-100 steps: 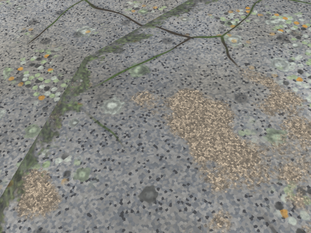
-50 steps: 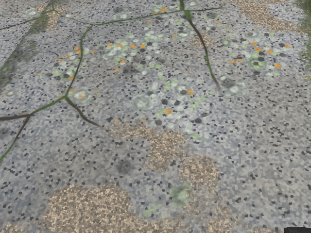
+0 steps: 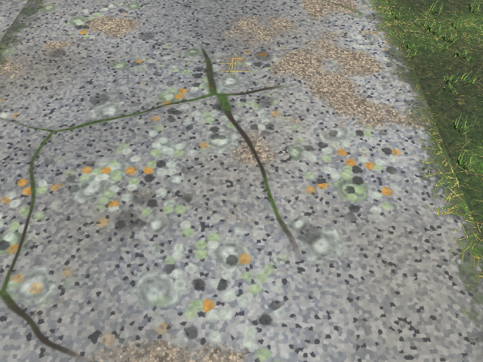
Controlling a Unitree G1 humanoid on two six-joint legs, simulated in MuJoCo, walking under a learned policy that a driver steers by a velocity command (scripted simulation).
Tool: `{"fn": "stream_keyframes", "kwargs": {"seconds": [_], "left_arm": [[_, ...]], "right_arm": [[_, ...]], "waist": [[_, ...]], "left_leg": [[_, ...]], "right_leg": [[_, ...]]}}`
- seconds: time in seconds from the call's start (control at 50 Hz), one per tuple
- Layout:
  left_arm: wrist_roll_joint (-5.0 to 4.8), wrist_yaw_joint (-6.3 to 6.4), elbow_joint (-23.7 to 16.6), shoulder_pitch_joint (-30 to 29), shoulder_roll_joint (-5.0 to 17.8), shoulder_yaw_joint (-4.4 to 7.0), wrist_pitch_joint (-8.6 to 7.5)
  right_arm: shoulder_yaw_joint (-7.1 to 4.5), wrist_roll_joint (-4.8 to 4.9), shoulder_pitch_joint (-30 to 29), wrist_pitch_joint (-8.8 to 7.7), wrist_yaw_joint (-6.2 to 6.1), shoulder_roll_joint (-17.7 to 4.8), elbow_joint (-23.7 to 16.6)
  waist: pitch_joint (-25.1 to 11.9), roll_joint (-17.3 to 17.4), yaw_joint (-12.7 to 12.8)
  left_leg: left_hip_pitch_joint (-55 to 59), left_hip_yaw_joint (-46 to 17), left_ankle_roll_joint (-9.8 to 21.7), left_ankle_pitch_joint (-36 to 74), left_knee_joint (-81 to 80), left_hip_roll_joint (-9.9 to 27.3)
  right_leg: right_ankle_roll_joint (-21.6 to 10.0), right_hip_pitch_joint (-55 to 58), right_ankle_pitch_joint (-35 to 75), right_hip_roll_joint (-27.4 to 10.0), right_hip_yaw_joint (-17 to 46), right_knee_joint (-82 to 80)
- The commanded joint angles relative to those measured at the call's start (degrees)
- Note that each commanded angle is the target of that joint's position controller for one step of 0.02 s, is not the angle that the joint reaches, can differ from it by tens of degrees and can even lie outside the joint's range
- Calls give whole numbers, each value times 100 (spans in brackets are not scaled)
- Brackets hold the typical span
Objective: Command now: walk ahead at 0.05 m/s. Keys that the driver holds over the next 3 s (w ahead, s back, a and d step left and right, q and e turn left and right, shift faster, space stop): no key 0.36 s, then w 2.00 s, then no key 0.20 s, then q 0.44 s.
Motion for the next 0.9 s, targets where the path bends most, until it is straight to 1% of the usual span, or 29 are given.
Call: {"fn": "stream_keyframes", "kwargs": {"seconds": [0.02,0.04,0.06,0.12,0.22,0.36,0.38,0.42,0.44,0.46,0.48,0.5,0.52,0.54,0.56,0.58,0.6,0.62,0.64,0.66,0.68,0.7,0.72,0.74,0.76,0.78,0.84,0.86,0.9], "left_arm": [[-6,86,-272,-196,639,144,-54],[-27,113,-243,-175,626,160,-50],[-30,138,-168,-108,605,161,-36],[-28,138,19,7,586,171,-42],[-90,133,317,14,598,189,-38],[-122,199,732,2,652,206,58],[-129,204,839,90,606,196,74],[-187,208,941,92,657,229,101],[-196,204,927,6,666,233,74],[-213,189,888,-117,642,229,0],[-238,156,840,-246,554,213,-106],[-264,111,795,-346,487,201,-218],[-268,65,769,-416,467,194,-318],[-284,21,817,-297,474,205,-394],[-305,-10,968,52,487,227,-436],[-317,-17,1244,669,602,295,-446],[-309,-1,1456,1316,1003,428,-462],[-313,-40,1634,2016,1671,610,-476],[-193,-66,1575,1947,1243,446,-536],[-159,-71,1495,1642,893,330,-593],[-154,-80,1407,1444,791,286,-619],[-178,-90,1375,1317,698,231,-610],[-170,-79,1377,1277,580,168,-582],[-163,-60,1400,1347,536,138,-533],[-164,-24,1412,1405,559,125,-491],[-157,21,1404,1428,652,129,-463],[-125,126,1350,1399,936,164,-432],[-131,135,1365,1469,989,177,-437],[-189,135,1451,1684,1017,203,-452]], "right_arm": [[-184,22,79,-92,-31,-750,-192],[-128,-11,18,-156,-29,-569,-158],[-111,-6,-25,-218,-18,-521,-149],[-105,70,137,-334,-6,-528,-40],[-98,100,255,-320,-19,-532,107],[-87,116,252,-270,-16,-473,311],[-85,125,379,-257,-16,-433,405],[-143,186,398,-221,-25,-571,459],[-163,209,416,-231,-33,-625,446],[-188,241,541,-274,-39,-695,453],[-233,276,727,-338,-39,-830,503],[-286,304,779,-404,-39,-975,544],[-306,314,770,-468,-37,-983,560],[-301,306,642,-513,-23,-926,531],[-293,310,428,-527,4,-866,470],[-277,309,111,-524,29,-787,357],[-207,307,-295,-569,35,-557,130],[-164,268,-337,-668,10,-328,-84],[-213,321,-379,-753,12,-506,-116],[-235,424,-245,-810,69,-545,-69],[-224,446,-169,-836,111,-468,0],[-252,401,-271,-844,140,-488,-6],[-288,338,-353,-827,168,-503,-23],[-285,310,-366,-799,210,-425,-40],[-273,291,-419,-763,245,-339,-61],[-250,276,-587,-731,261,-260,-126],[-134,266,-1350,-693,275,-51,-408],[-122,280,-1516,-687,286,-67,-460],[-121,309,-1754,-666,311,-167,-550]], "waist": [[225,534,14],[192,611,68],[154,602,88],[-64,324,28],[-278,36,-38],[-246,-81,-19],[-355,-56,-27],[-25,170,-17],[274,300,-45],[535,443,-117],[708,706,-176],[886,936,-169],[1000,959,-146],[954,928,-18],[814,868,191],[605,683,474],[464,-143,731],[84,-1698,874],[1,-1393,792],[155,-883,558],[118,-620,423],[271,-394,358],[267,-410,303],[249,-488,279],[257,-501,267],[313,-470,283],[544,-449,399],[579,-515,437],[674,-597,478]], "left_leg": [[-553,-300,450,-1295,-1204,204],[-665,-297,355,-1186,-1288,202],[-610,-254,273,-861,-1263,161],[-165,-174,222,-9,-1009,116],[176,-67,255,867,-802,37],[311,23,269,1279,-819,-41],[380,74,293,741,-890,-90],[148,-96,542,-1052,-1067,-60],[49,-383,713,-1852,-1255,111],[115,-800,898,-2394,-1501,384],[305,-1389,1120,-2702,-1813,798],[449,-1960,1355,-2699,-2055,1231],[433,-2200,1469,-2311,-2090,1444],[444,-2060,1425,-1767,-1956,1423],[266,-1678,1265,-1297,-1721,1223],[-234,-1146,1019,-799,-1307,866],[-953,-225,605,70,-7,170],[-2040,505,194,-332,1947,-557],[-2837,-119,231,-1527,3162,-520],[-3114,-380,410,-1306,3695,-239],[-3212,-348,549,-834,3747,-22],[-3305,-251,597,-417,3513,157],[-3089,-173,594,-72,3211,300],[-2884,-59,532,121,2946,333],[-2773,54,441,277,2645,327],[-2703,160,344,442,2289,299],[-2161,382,203,1190,848,114],[-1909,457,203,1423,503,26],[-1644,473,266,1711,141,-44]], "right_leg": [[88,311,-1261,-328,432,-598],[46,549,-933,-340,410,-463],[-10,647,-713,-373,428,-408],[-78,711,-34,-390,423,-311],[-58,933,879,-421,403,-159],[-37,1124,1215,-444,401,-125],[-41,1168,669,-363,304,-112],[-90,779,-1299,-104,58,125],[-116,357,-1980,-57,33,227],[-137,-97,-2165,-48,9,433],[-137,-488,-1922,-29,-105,814],[-180,-780,-1557,-90,-139,1093],[-259,-834,-1410,-229,-20,1123],[-338,-639,-1386,-276,-6,890],[-400,-24,-1295,-238,-55,385],[-450,1015,-988,-209,41,-49],[-729,1816,-1272,-737,1144,-696],[-1410,2950,-1101,-1827,3262,-1463],[-1670,3241,-585,-2320,4060,-1663],[-1533,3196,-224,-2261,3540,-1492],[-1360,3142,-97,-2078,2991,-1485],[-1219,3011,291,-1958,2502,-1576],[-1070,2807,676,-1801,2063,-1667],[-1005,2662,909,-1650,1759,-1765],[-999,2541,1062,-1567,1526,-1867],[-1013,2385,1150,-1520,1350,-1975],[-954,1717,1091,-1337,882,-2244],[-932,1568,1016,-1307,779,-2316],[-930,1554,942,-1424,720,-2431]]}}
Next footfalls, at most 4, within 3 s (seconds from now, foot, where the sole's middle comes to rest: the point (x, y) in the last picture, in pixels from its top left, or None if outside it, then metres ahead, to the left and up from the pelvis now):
1.04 left None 0.48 0.14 -0.77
1.62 right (280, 270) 0.79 -0.10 -0.77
2.14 left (208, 192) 1.11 0.14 -0.77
2.62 right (267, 145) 1.35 -0.08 -0.77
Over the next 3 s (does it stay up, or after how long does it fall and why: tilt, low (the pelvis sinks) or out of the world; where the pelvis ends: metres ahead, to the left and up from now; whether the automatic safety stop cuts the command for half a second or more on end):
stays up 1.22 0.03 0.00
